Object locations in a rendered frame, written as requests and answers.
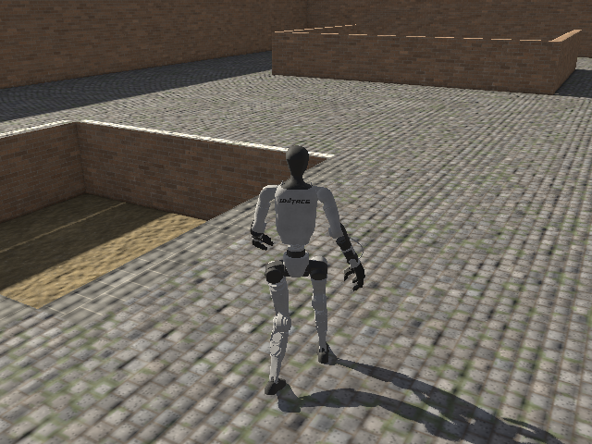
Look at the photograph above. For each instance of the left robot forearm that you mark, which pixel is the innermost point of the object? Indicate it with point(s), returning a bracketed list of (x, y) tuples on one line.
[(256, 236)]

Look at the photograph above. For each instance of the right robot forearm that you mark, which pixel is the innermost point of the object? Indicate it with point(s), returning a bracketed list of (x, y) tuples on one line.
[(347, 249)]

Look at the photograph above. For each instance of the left robot upper arm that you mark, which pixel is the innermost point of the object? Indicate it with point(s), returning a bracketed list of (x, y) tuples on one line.
[(266, 195)]

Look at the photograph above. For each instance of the humanoid robot torso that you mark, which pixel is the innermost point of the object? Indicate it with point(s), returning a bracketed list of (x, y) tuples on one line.
[(295, 222)]

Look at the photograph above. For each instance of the robot right hand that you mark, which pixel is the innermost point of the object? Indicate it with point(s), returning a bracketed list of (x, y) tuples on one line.
[(359, 271)]

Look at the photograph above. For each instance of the right robot upper arm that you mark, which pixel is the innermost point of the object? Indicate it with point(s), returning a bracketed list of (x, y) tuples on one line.
[(325, 196)]

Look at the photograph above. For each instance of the left robot shin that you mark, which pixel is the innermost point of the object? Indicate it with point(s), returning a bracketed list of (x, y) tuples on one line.
[(278, 345)]

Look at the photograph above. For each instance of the robot left hand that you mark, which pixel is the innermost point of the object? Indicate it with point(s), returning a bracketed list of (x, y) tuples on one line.
[(266, 240)]

